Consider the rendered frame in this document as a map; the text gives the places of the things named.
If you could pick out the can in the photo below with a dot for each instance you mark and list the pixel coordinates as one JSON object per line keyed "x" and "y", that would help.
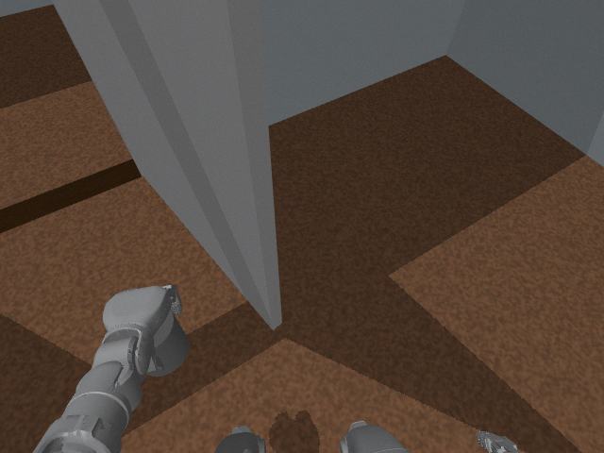
{"x": 171, "y": 344}

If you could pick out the left robot hand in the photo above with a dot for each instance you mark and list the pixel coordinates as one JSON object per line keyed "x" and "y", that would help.
{"x": 147, "y": 307}

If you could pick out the left robot arm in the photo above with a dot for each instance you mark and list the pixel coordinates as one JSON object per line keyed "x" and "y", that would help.
{"x": 97, "y": 415}

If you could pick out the right robot hand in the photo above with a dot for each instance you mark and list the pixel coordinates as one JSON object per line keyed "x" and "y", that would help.
{"x": 496, "y": 444}

